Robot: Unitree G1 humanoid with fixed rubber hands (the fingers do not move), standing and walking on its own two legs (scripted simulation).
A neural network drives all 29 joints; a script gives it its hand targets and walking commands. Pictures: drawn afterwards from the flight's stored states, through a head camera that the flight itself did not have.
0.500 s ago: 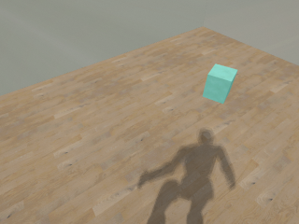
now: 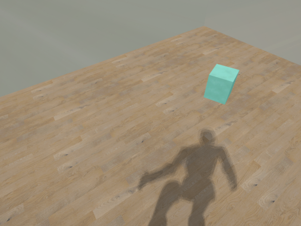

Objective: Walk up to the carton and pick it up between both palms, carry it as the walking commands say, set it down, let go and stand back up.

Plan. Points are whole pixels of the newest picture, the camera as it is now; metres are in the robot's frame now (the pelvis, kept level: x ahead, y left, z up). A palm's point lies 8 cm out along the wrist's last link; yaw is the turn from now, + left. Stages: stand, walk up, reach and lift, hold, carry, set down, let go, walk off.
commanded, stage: stand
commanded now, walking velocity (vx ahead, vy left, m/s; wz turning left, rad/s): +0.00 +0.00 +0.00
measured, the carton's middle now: (220, 84) +1.47 -0.68 -0.64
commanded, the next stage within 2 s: walk up in 0.24 s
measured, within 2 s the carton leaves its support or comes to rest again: neither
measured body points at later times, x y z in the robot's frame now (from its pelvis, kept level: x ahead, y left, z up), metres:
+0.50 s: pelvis +0.00 +0.00 +0.00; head +0.00 +0.00 +0.45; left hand +0.09 +0.31 -0.12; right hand +0.09 -0.32 -0.12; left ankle +0.00 +0.13 -0.75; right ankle +0.00 -0.12 -0.74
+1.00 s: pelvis +0.11 -0.14 +0.00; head +0.12 -0.18 +0.44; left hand +0.17 +0.11 -0.13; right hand +0.13 -0.41 -0.16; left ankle +0.17 +0.00 -0.66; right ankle +0.07 -0.24 -0.75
